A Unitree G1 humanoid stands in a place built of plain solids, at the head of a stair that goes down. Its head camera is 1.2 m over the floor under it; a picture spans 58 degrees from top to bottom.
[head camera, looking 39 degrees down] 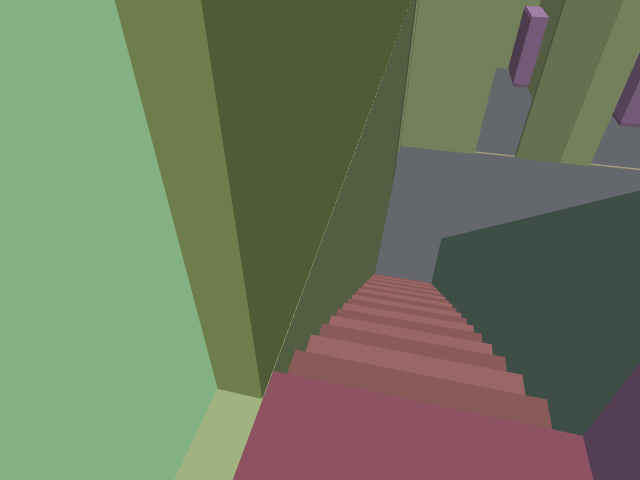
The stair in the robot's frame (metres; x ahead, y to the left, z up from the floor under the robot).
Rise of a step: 0.19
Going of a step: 0.23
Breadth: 0.92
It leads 13 degrees to the right of straight ahead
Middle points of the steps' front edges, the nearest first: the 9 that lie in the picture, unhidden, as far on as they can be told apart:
0.71 -0.30 0.00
0.94 -0.35 -0.19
1.17 -0.41 -0.39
1.39 -0.46 -0.58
1.62 -0.51 -0.77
1.85 -0.57 -0.96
2.08 -0.62 -1.16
2.30 -0.68 -1.35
2.53 -0.73 -1.54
